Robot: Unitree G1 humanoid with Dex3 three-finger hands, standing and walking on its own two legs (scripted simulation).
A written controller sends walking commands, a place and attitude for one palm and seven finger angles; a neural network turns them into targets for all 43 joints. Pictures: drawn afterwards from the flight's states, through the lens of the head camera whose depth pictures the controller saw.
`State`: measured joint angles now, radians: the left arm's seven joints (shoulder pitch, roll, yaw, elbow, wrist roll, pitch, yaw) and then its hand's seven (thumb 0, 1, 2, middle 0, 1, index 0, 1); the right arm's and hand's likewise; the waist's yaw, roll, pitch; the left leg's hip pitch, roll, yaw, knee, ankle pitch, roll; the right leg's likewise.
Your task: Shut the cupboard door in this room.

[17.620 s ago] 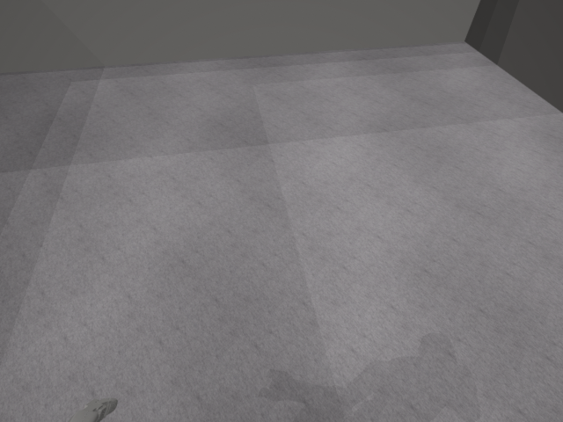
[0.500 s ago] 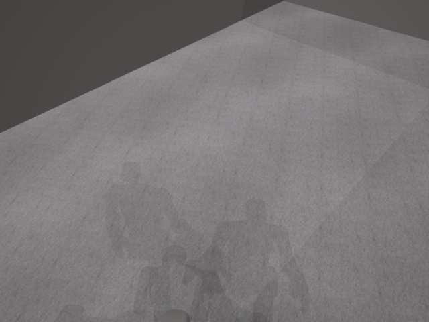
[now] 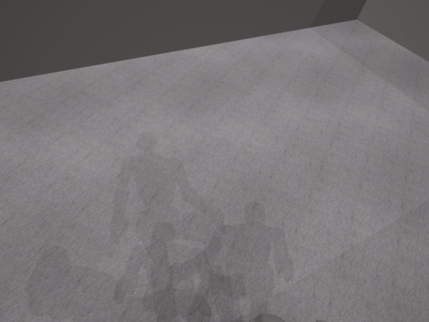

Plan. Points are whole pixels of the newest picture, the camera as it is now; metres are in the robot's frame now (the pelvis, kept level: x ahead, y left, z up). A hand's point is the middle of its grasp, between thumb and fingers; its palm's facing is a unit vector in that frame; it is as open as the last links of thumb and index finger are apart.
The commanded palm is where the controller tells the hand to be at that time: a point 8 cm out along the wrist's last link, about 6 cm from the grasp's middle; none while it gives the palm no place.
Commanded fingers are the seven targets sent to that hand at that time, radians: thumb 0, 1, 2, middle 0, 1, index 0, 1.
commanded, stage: turn or walk to find it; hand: left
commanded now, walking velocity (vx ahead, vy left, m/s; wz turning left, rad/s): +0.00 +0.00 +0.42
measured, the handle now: out of the picture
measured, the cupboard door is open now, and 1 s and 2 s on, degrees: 81 81 81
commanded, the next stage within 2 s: none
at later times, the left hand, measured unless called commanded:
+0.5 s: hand out of the picture +0.04 +0.13 -0.15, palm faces +0.20 -0.94 -0.28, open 7.4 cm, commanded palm none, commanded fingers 0.00 0.90 0.90 -0.20 -0.30 -0.20 -0.30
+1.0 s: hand out of the picture -0.15 +0.17 -0.19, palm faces +0.50 -0.83 -0.25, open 7.4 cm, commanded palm none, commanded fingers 0.00 0.90 0.90 -0.20 -0.30 -0.20 -0.30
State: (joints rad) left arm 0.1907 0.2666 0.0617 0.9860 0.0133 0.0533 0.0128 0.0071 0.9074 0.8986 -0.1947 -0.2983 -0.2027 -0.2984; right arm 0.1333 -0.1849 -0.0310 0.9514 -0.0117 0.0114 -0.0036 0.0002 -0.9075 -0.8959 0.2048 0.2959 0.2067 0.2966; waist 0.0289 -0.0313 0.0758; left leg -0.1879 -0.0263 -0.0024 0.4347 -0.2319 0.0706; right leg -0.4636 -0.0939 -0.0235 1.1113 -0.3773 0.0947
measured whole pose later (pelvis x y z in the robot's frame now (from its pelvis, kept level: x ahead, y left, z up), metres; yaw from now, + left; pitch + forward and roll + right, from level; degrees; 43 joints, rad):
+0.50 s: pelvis -0.03 -0.07 -0.01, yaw +13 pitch -1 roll +2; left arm 0.15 0.16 0.02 0.92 0.01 0.02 0.02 0.00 0.90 0.90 -0.20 -0.30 -0.21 -0.30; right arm 0.29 -0.25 -0.10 1.01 -0.02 0.08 0.01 0.00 -0.91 -0.90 0.20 0.30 0.20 0.30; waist -0.06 0.06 0.06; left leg -0.50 -0.05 -0.06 1.10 -0.40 -0.04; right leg -0.19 -0.04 -0.10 0.50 -0.30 -0.03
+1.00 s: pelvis -0.06 -0.03 -0.01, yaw +27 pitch -1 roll -1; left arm 0.26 0.27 0.06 1.02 0.01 0.07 0.02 0.01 0.91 0.90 -0.20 -0.30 -0.20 -0.30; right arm 0.09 -0.20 -0.04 0.94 -0.02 0.02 0.00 0.00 -0.91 -0.90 0.20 0.30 0.20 0.30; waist 0.04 -0.04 0.09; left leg -0.22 0.00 0.02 0.54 -0.31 0.03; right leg -0.40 -0.10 -0.09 1.03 -0.51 0.07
